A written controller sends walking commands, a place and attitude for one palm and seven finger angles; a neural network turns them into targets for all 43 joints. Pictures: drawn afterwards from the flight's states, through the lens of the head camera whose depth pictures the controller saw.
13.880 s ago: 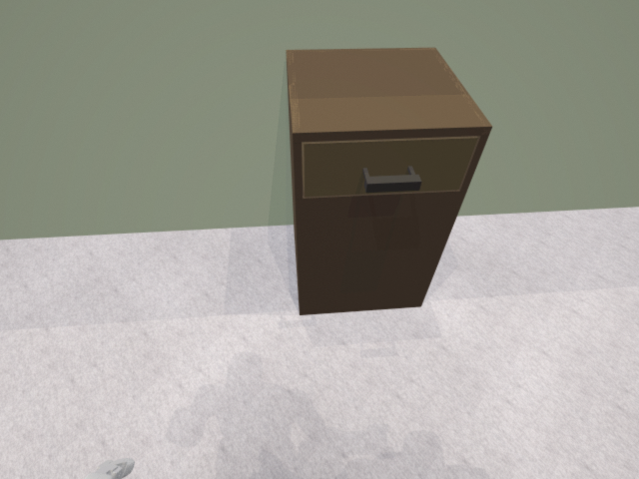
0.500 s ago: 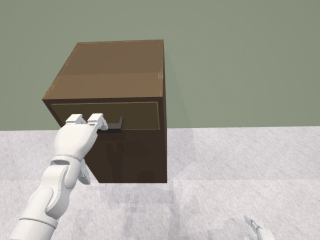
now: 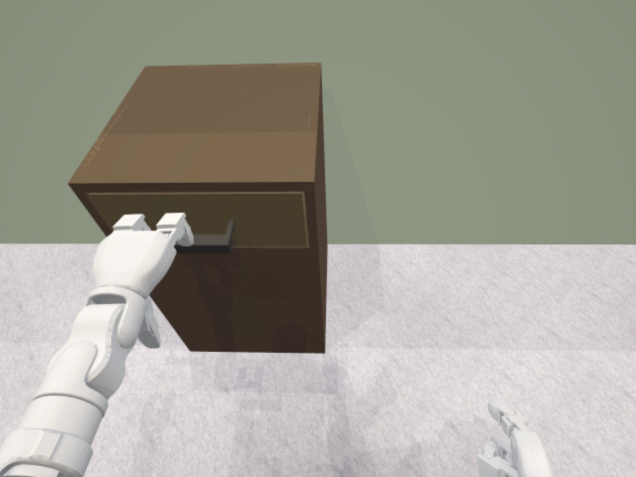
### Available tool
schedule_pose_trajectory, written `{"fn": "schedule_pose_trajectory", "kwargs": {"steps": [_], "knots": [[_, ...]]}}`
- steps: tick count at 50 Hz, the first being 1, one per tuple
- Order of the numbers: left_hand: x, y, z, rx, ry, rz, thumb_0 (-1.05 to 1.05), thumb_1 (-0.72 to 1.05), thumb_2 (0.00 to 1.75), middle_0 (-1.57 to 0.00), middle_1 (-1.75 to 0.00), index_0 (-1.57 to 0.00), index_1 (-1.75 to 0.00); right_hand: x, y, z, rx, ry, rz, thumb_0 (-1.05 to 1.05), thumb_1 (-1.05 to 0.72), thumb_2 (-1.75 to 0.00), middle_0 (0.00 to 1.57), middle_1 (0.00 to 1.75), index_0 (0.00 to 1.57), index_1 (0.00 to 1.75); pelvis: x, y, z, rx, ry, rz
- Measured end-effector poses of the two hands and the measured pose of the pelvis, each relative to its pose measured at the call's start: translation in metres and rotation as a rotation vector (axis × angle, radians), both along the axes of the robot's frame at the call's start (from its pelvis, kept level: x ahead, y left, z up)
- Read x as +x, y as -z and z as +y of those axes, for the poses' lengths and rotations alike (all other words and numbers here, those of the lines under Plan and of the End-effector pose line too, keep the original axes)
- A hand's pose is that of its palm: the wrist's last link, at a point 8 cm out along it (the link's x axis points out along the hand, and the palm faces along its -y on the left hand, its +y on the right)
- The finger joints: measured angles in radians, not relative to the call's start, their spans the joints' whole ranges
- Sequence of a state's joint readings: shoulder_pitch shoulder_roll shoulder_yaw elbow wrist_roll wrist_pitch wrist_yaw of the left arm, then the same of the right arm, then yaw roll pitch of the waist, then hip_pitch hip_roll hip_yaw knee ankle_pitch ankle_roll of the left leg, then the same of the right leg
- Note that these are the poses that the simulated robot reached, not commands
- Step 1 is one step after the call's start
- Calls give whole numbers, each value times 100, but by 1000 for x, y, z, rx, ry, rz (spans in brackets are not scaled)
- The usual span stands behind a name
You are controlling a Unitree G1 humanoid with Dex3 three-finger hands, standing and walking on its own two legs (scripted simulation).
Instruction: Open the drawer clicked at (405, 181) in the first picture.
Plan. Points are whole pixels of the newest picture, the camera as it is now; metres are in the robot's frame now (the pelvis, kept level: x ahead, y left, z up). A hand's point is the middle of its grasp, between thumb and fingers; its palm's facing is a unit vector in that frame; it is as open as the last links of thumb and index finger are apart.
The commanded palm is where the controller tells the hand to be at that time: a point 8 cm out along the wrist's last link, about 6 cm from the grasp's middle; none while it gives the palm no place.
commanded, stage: move the hooked fingers above the handle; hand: left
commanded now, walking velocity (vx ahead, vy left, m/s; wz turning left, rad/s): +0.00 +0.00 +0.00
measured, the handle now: (201, 234) +0.54 +0.31 -0.10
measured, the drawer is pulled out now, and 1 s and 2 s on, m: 0.00 0.00 0.00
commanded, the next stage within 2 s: none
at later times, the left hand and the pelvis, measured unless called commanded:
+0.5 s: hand (165, 258) +0.40 +0.29 +0.01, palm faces -0.03 -0.01 -1.00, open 13.8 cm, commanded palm +0.38 +0.29 +0.06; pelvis -0.01 +0.02 -0.02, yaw -2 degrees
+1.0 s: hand (174, 250) +0.45 +0.31 -0.04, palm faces -0.09 +0.02 -1.00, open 13.8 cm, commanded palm +0.44 +0.31 +0.01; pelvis -0.01 +0.03 -0.05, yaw -2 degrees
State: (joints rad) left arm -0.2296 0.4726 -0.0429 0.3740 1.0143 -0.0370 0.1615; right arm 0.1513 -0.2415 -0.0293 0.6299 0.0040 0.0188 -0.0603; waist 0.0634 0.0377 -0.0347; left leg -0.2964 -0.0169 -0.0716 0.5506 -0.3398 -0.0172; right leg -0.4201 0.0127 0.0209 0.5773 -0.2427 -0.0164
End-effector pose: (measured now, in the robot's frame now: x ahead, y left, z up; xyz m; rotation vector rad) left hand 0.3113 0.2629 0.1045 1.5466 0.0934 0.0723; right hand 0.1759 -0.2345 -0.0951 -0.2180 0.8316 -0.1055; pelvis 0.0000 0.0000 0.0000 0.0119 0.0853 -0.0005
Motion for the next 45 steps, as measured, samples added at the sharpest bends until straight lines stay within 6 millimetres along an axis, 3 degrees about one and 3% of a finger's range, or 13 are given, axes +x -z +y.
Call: {"fn": "schedule_pose_trajectory", "kwargs": {"steps": [12, 22, 28, 33, 45], "knots": [[43, 24, 6, 4, 33, 42, 0, -49, 30, -31, -120, -32, -120, -66, 27, -16, -30, 112, 175, 1, -90, -89, 20, 30, 20, 30, -3, 10, 9, 0, 12, 83], [65, 37, 17, 8, 25, 3, 0, -49, 30, -31, -120, -32, -120, -120, 41, -16, -30, 188, 311, 1, -90, -89, 20, 30, 20, 30, -6, 17, 19, -2, 32, 137], [71, 50, 32, 24, -10, 43, 0, -49, 30, -31, -120, -32, -120, -136, 45, -12, -32, 201, 354, 1, -90, -89, 20, 30, 20, 30, -9, 21, 23, -5, 30, 163], [78, 59, 31, 16, 25, 53, 0, -49, 30, -31, -120, -32, -120, -142, 47, -11, -49, 198, 373, 1, -90, -89, 21, 30, 20, 30, -12, 26, 26, -12, 22, 185], [112, 78, 41, 36, -14, 39, 0, -49, 30, -31, -120, -32, -120, -159, 60, -12, -72, 199, 444, 1, -90, -89, 21, 30, 20, 30, -16, 42, 30, -21, 21, 266]]}}
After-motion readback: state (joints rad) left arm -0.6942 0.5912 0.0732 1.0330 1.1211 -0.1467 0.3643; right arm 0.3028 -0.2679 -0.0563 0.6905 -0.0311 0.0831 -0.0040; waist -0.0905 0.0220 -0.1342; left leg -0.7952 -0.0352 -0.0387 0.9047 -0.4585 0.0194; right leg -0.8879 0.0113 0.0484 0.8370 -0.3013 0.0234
